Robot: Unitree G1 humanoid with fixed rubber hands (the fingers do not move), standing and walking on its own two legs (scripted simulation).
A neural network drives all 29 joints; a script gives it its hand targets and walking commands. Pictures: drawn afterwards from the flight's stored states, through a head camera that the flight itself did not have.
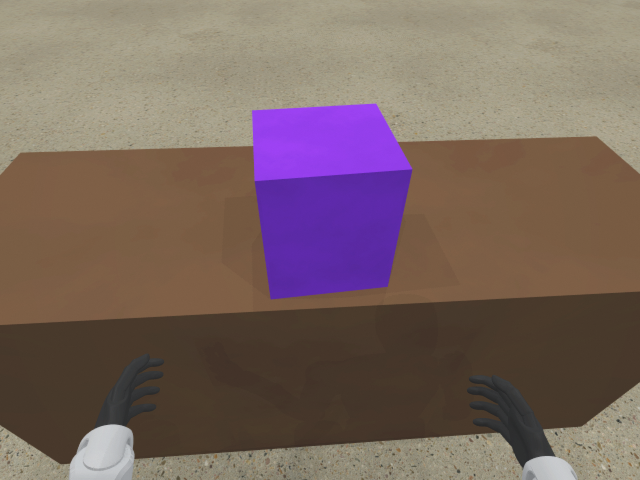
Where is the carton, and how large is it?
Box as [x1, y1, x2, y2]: [252, 104, 411, 298]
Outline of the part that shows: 376,104 252,110 255,187 271,298 387,286 409,183 411,167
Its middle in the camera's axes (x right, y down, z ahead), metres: +0.00 -0.07 +0.66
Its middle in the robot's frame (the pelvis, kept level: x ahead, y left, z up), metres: +0.55 -0.01 +0.06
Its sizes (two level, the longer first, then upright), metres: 0.210 0.200 0.250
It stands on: a pedestal, 0.69 m high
